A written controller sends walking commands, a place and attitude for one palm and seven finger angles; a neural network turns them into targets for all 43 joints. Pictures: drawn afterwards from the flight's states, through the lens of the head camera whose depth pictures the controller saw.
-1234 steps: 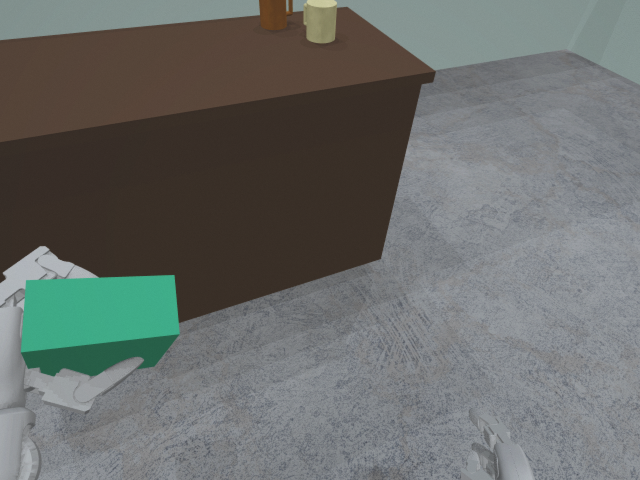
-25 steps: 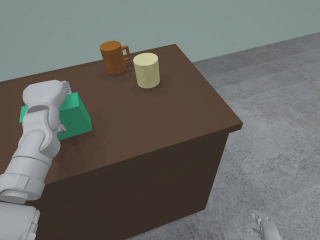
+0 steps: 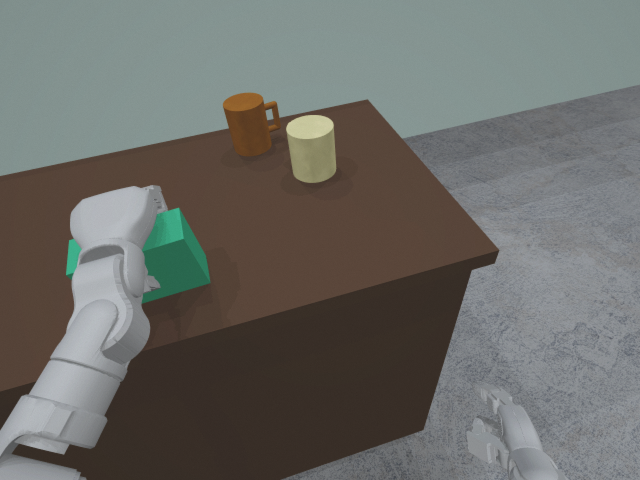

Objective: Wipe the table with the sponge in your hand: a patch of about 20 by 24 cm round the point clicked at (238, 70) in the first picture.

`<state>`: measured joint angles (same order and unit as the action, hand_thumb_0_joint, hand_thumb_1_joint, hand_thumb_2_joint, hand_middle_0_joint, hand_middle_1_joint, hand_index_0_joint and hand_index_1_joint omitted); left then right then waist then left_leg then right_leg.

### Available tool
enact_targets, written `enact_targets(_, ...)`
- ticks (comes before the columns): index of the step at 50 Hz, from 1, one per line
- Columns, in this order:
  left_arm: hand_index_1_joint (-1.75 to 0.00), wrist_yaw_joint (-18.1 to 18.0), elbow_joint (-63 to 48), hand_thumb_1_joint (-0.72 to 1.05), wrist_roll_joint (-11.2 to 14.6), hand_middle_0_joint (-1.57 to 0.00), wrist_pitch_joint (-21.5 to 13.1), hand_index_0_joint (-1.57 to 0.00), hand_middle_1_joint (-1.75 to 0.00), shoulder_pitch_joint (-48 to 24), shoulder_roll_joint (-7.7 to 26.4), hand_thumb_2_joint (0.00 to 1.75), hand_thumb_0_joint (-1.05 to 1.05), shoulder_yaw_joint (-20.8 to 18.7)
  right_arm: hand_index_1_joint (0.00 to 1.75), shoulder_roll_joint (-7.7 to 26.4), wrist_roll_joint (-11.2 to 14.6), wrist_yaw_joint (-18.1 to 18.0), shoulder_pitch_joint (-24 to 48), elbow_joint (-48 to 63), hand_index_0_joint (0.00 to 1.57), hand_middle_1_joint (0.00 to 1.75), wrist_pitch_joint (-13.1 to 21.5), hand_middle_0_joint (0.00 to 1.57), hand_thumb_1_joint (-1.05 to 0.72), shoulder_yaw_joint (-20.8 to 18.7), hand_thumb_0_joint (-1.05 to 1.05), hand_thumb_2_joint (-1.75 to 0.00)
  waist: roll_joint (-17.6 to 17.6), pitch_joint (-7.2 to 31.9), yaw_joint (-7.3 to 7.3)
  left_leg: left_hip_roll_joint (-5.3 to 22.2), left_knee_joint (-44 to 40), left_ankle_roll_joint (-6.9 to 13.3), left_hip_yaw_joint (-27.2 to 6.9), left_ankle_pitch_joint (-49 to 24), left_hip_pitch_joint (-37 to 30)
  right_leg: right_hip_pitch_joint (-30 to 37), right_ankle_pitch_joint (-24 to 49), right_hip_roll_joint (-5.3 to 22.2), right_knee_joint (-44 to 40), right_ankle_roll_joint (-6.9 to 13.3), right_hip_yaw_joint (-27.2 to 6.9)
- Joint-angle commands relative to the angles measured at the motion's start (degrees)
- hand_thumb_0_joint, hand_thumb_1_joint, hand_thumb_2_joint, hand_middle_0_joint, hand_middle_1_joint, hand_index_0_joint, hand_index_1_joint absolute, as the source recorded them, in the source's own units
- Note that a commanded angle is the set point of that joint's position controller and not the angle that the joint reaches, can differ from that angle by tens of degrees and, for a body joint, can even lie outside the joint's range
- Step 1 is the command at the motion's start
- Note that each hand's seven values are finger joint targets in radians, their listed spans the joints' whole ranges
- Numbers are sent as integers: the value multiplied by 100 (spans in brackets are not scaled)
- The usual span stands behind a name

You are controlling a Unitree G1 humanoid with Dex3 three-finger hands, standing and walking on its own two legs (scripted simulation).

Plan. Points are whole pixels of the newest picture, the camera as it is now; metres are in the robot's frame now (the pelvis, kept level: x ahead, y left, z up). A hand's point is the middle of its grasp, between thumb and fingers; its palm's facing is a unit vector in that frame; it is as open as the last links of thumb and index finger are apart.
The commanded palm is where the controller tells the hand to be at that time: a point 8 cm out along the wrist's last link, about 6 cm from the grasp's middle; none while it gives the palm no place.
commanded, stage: wipe back along the middle lane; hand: left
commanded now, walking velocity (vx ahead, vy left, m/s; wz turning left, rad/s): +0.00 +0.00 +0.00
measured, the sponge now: (150, 270) +0.33 +0.28 +0.10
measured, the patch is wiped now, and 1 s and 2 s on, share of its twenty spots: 0.40 0.40 0.55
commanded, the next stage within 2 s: slide across to the third lane in 0.22 s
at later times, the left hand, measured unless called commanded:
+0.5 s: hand (144, 270) +0.30 +0.25 +0.15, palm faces +0.09 -0.03 -1.00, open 9.9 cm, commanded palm +0.26 +0.22 +0.18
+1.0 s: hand (206, 246) +0.33 +0.18 +0.15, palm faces +0.07 -0.04 -1.00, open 9.9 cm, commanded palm +0.30 +0.17 +0.21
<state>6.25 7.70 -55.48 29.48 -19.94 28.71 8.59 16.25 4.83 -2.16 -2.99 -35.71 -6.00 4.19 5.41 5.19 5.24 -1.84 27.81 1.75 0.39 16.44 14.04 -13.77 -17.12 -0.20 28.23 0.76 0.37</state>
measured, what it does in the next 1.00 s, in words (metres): stands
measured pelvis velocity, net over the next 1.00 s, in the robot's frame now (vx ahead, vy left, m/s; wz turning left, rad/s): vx -0.01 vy -0.03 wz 0.01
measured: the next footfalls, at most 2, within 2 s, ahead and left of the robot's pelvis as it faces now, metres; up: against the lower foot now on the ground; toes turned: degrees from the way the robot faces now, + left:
none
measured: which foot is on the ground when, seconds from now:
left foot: down 0.00-1.00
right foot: down 0.00-1.00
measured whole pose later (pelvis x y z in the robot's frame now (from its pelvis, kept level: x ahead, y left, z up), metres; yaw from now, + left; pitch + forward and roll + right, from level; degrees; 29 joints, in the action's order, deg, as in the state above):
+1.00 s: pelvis -0.01 -0.03 +0.00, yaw +1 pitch +0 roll +1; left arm 7.1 8.7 -55.3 35.9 -26.7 22.2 18.7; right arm 14.8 4.3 -1.8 -0.6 -39.6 -4.5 5.0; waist 5.8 4.0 6.1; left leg -0.8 27.0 -0.4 -0.6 15.2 11.9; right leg -12.8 -17.6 -1.2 30.2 3.0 1.4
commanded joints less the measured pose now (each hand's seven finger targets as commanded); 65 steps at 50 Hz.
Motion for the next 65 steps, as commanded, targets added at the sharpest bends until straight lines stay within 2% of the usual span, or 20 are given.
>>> enact_targets(1, -160, 239, -512, 10, 300, -120, -1, -120, -160, -209, 369, 130, 0, -217, 30, 595, -30, 10, 999, 998, 20, 30, 306, 20, -90, -255, 0, -90, -709, 837, 29, 79, -233, -25, -21, -1920, -375, 475, 1862, -182, -200, 225, 137)
enact_targets(12, -160, 130, -1290, 10, 372, -120, 178, -120, -160, 566, 276, 130, 0, -292, 30, 530, -44, 94, 1264, 1061, 20, 30, 357, 20, -90, -214, 0, -90, -836, 582, 147, 48, -249, -14, 31, -1876, -280, 625, 1962, -182, -193, 190, 77)
enact_targets(15, -160, 120, -1283, 10, 335, -120, 280, -120, -160, 534, 187, 130, 0, -172, 30, 528, -30, 81, 1282, 997, 20, 30, 359, 20, -90, -215, 0, -90, -920, 402, 87, 38, -291, -24, 61, -1654, -247, 520, 1756, -196, -260, 164, 59)
enact_targets(19, -160, 136, -1317, 10, 235, -120, 404, -120, -160, -52, 186, 130, 0, -21, 30, 526, -43, 29, 1327, 930, 20, 30, 386, 20, -90, -209, 0, -90, -884, 474, 11, 16, -261, 13, 57, -1562, -308, 451, 1700, -184, -294, 172, 16)
enact_targets(21, -160, 143, -1427, 10, 205, -120, 421, -120, -160, -252, 415, 130, 0, -162, 30, 546, -63, -3, 1362, 928, 20, 30, 389, 20, -90, -218, 0, -90, -813, 638, 11, 6, -253, 23, 62, -1449, -354, 498, 1590, -183, -303, 174, -58)
enact_targets(23, -160, 211, -1249, 10, 182, -120, 454, -120, -160, -473, 97, 130, 0, 170, 30, 483, -45, -29, 1352, 908, 20, 30, 426, 20, -90, -196, 0, -90, -906, 608, -39, -18, -213, 52, 60, -1479, -370, 420, 1611, -168, -288, 166, -3)
enact_targets(26, -160, 268, -1536, 10, 167, -120, 353, -120, -160, -787, 280, 130, 0, 75, 30, 500, -71, -48, 1377, 919, 20, 30, 447, 20, -90, -208, 0, -90, -723, 845, -35, -27, -195, 58, 45, -1472, -458, 515, 1665, -158, -269, 176, -59)
enact_targets(28, -160, 306, -1350, 10, 142, -120, 317, -120, -160, -960, 53, 130, 0, 290, 30, 446, -60, -62, 1350, 867, 20, 30, 478, 20, -90, -196, 0, -90, -837, 782, -82, -38, -157, 70, 40, -1550, -475, 439, 1740, -147, -253, 179, -16)
enact_targets(31, -160, 305, -1593, 10, 162, -120, 223, -120, -160, -1238, 32, 130, 0, 339, 30, 429, -68, -47, 1384, 916, 20, 30, 503, 20, -90, -185, 0, -90, -629, 806, -52, -42, -194, 71, 8, -1488, -525, 429, 1633, -147, -255, 198, -6)
enact_targets(35, -160, 217, -1210, 10, 69, -120, 262, -120, -160, -1677, -8, 130, 0, 403, 30, 396, -64, -64, 1390, 777, 20, 30, 481, 20, -90, -164, 0, -90, -840, 609, -60, -34, -270, 32, 30, -1327, -439, 329, 1404, -136, -319, 193, 14)
enact_targets(41, -160, -23, -1120, 10, 12, -120, 416, -120, -160, -2258, 217, 130, 0, 181, 30, 375, -76, -27, 1518, 727, 20, 30, 486, 20, -90, -157, 0, -90, -748, 1031, 65, -71, -277, 0, 59, -1488, -487, 646, 1606, -116, -268, 219, -63)
enact_targets(42, -160, -44, -1143, 10, 26, -120, 444, -120, -160, -2423, 1, 130, 0, 396, 30, 316, -65, -9, 1558, 771, 20, 30, 520, 20, -90, -141, 0, -90, -700, 1139, 76, -104, -248, 15, 91, -1525, -506, 684, 1624, -96, -237, 207, -42)
enact_targets(46, -160, -97, -833, 10, 35, -120, 605, -120, -160, -2569, 143, 130, 0, 267, 30, 348, -65, 14, 1557, 684, 20, 30, 468, 20, -90, -145, 0, -90, -805, 1115, 64, -88, -270, 10, 95, -1515, -455, 725, 1723, -100, -270, 195, -69)
enact_targets(50, -160, -65, -701, 10, -3, -120, 720, -120, -160, -2636, -128, 130, 0, 545, 30, 314, -54, 55, 1580, 677, 20, 30, 446, 20, -90, -152, 0, -90, -828, 1195, 43, -121, -187, 37, 161, -1661, -482, 759, 2054, -81, -221, 175, -96)
enact_targets(52, -160, -67, -773, 10, 4, -120, 720, -120, -160, -2653, -25, 130, 0, 447, 30, 326, -64, 72, 1605, 712, 20, 30, 442, 20, -90, -156, 0, -90, -858, 1352, 60, -128, -157, 40, 165, -1719, -473, 874, 2170, -72, -164, 171, -104)
enact_targets(56, -160, -31, -417, 10, -25, -120, 765, -120, -160, -2620, 195, 130, 0, 245, 30, 384, -62, 47, 1511, 632, 20, 30, 347, 20, -90, -154, 0, -90, -980, 1078, 7, -88, -202, 26, 170, -1561, -343, 739, 2042, -80, -227, 154, -128)
enact_targets(59, -160, -10, -62, 10, -92, -120, 758, -120, -160, -2912, 5, 130, 0, 484, 30, 382, -39, 12, 1442, 567, 20, 30, 342, 20, -90, -151, 0, -90, -949, 894, -82, -85, -217, 22, 178, -1412, -314, 517, 1829, -77, -258, 156, -90)
enact_targets(61, -160, -41, -21, 10, -115, -120, 680, -120, -160, -2928, 469, 130, 0, 83, 30, 437, -76, -16, 1368, 561, 20, 30, 342, 20, -90, -177, 0, -90, -855, 1090, -20, -93, -198, 27, 168, -1486, -324, 677, 1962, -67, -243, 170, -170)
enact_targets(64, -160, 5, 340, 10, -147, -120, 609, -120, -160, -3054, 46, 130, 0, 463, 30, 409, -43, -47, 1257, 537, 20, 30, 335, 20, -90, -174, 0, -90, -912, 982, -131, -94, -185, 26, 184, -1445, -291, 521, 1922, -63, -248, 164, -107)
enact_targets(65, -160, -1, 491, 10, -182, -120, 579, -120, -160, -3057, 224, 130, 0, 306, 30, 437, -48, -59, 1215, 505, 20, 30, 329, 20, -90, -194, 0, -90, -956, 998, -118, -83, -188, 18, 184, -1433, -267, 533, 1909, -68, -253, 163, -127)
